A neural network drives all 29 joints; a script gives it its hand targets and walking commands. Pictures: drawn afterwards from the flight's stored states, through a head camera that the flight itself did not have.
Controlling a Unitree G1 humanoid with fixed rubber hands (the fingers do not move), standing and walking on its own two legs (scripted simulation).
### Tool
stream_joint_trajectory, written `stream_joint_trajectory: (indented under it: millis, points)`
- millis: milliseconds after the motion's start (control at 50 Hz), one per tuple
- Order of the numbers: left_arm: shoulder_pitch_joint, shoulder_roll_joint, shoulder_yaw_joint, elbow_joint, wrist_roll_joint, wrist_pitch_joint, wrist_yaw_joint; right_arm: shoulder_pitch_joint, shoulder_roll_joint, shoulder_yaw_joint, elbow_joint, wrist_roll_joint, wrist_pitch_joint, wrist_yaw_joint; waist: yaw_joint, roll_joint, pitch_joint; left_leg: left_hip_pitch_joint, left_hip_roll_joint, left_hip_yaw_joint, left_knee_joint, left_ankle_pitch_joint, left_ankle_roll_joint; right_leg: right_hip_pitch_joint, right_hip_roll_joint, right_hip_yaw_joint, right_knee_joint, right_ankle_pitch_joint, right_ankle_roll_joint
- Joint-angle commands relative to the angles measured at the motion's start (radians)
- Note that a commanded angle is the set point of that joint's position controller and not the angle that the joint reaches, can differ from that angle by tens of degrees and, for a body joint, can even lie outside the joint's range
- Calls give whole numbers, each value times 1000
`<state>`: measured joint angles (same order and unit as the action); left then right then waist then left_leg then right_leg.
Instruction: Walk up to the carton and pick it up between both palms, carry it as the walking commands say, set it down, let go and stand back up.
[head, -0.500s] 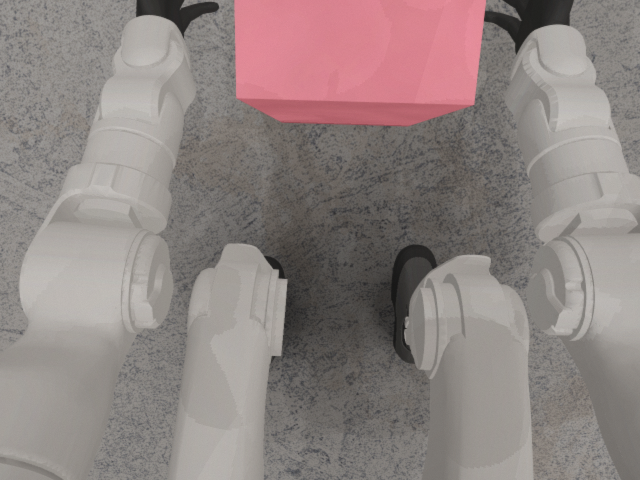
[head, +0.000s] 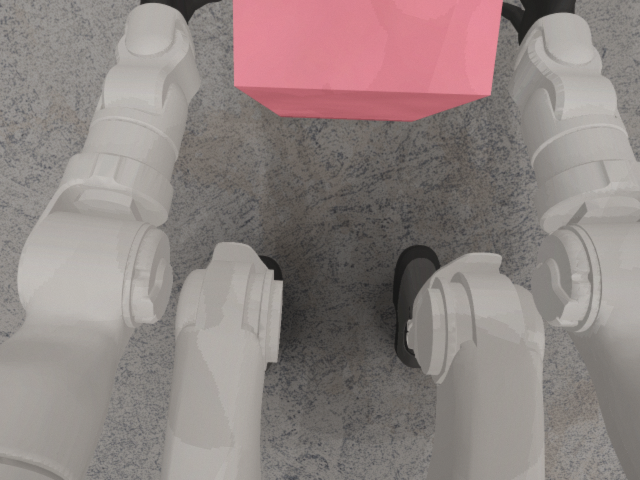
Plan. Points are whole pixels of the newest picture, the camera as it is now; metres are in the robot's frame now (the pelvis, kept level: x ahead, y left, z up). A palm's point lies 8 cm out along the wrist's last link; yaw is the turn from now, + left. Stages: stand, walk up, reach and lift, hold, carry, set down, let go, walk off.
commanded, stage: reach and lift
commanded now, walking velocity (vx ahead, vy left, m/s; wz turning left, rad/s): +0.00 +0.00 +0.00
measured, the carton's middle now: (356, 8) +0.56 -0.01 -0.24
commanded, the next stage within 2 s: none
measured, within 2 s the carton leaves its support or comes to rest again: leaves its support in 1.06 s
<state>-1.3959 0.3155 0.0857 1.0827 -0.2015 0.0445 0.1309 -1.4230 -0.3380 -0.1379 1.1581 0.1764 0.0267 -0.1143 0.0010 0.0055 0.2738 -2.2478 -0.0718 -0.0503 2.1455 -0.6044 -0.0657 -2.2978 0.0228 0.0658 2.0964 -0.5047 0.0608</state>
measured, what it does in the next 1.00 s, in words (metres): stands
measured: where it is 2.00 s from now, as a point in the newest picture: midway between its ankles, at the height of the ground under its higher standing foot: (335, 329)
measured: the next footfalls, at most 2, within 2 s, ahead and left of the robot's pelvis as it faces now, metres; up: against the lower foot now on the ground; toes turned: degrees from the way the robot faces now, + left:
none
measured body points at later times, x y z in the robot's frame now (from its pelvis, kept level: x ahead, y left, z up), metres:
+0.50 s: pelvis +0.00 +0.00 +0.00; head +0.37 -0.01 +0.25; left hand +0.56 +0.13 -0.18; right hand +0.55 -0.16 -0.18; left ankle +0.10 +0.13 -0.35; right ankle +0.12 -0.14 -0.35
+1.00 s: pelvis +0.01 +0.00 -0.01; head +0.37 +0.00 +0.25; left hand +0.55 +0.13 -0.18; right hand +0.56 -0.16 -0.18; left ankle +0.10 +0.13 -0.35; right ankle +0.12 -0.14 -0.35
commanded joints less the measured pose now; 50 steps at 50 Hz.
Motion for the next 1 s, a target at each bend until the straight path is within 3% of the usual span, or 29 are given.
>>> stream_joint_trajectory:
  millis: [0, 320, 420, 520, 620, 840, 980]
  points:
    - [-233, 81, 16, -80, 12, -21, 0, -237, -82, -7, -84, -14, -19, -3, -1, -14, -1148, 459, 10, 112, -207, 289, -4, 704, 15, -116, -109, 286, -24]
    - [-322, -48, -2, -84, 54, -29, 9, -318, 59, 26, -100, -45, -23, -14, 10, -24, -1168, 504, -19, 117, -204, 281, -2, 750, 49, -114, -111, 277, -20]
    - [-421, -302, -49, -102, 78, -16, -47, -414, 315, 66, -111, -67, -9, 41, 4, -19, -1157, 500, -36, 125, -201, 287, -4, 731, 68, -122, -103, 274, -17]
    - [-555, -803, -90, -128, 141, 46, -191, -551, 813, 122, -140, -127, 49, 180, -5, -25, -1109, 469, -67, 142, -175, 263, -5, 690, 87, -137, -90, 243, -16]
    - [-528, -969, -45, -166, 199, 107, -267, -540, 967, 94, -214, -163, 107, 256, -3, -1, -1101, 421, -76, 157, -153, 262, 6, 618, 98, -142, -79, 245, -31]
    - [-497, -1040, -95, -219, 194, 136, -288, -455, 1034, 130, -232, -150, 139, 287, -16, 29, -1073, 420, -77, 145, -147, 299, 11, 570, 100, -146, -68, 274, -44]
    - [-531, -1076, -150, -288, 165, 135, -276, -480, 1072, 171, -302, -127, 141, 282, -21, 34, -1215, 498, -82, 145, -145, 368, 12, 628, 105, -156, -63, 336, -41]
